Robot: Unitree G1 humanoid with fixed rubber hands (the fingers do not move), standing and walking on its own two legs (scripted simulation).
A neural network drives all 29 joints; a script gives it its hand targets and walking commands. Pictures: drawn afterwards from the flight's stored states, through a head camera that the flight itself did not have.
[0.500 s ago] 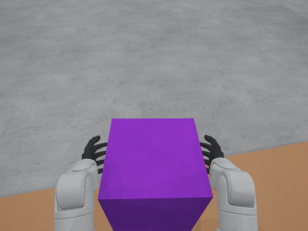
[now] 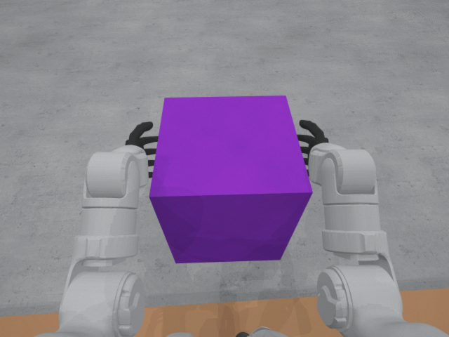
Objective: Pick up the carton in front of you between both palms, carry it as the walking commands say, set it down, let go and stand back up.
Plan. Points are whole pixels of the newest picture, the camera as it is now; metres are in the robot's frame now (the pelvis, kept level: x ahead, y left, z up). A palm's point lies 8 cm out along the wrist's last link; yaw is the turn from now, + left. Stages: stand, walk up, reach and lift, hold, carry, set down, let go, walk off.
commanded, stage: carry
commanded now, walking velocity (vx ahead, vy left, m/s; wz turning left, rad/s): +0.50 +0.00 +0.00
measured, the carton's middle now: (227, 185) +0.38 +0.01 +0.04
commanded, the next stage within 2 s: none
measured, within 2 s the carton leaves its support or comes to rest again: neither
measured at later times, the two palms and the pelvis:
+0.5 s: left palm (173, 64) +0.75 +0.16 +0.04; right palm (287, 67) +0.73 -0.14 +0.05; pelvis +0.38 +0.02 -0.09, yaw -4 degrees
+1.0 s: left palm (180, 25) +1.06 +0.19 -0.01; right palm (266, 23) +1.07 -0.11 +0.00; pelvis +0.70 +0.03 -0.10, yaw +1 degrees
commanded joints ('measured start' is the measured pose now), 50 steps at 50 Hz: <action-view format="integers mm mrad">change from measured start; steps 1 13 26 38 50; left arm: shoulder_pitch -859 -706 -700 -524 -518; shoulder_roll -1133 -1153 -1089 -1161 -1078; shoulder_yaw -587 -607 -636 -669 -745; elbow -171 -247 -169 -211 -320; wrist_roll -497 -419 -427 -307 -410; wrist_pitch -35 -16 8 -128 -113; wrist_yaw -252 -258 -239 -189 -232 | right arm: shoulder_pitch -765 -647 -578 -615 -520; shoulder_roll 1101 1142 1038 1239 1064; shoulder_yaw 550 594 571 712 700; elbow -112 -206 -142 -222 -291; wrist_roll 391 320 370 478 397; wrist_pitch -41 -31 3 -124 -113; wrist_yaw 185 179 254 284 237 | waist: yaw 2 61 -136 -136 35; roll -72 -168 80 71 -92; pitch -568 -542 -600 -569 -703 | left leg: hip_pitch -251 -440 757 663 -370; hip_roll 51 20 343 151 2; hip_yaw -46 42 -537 -147 -74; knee -32 -575 -867 -771 117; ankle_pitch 58 506 453 1107 -50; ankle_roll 6 -3 211 62 -32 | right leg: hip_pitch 617 926 -320 -385 887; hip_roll -291 -174 -1 -17 -335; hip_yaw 428 215 212 82 613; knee -193 -19 964 380 -190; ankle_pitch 376 732 -369 52 407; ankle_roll -86 -45 97 84 -196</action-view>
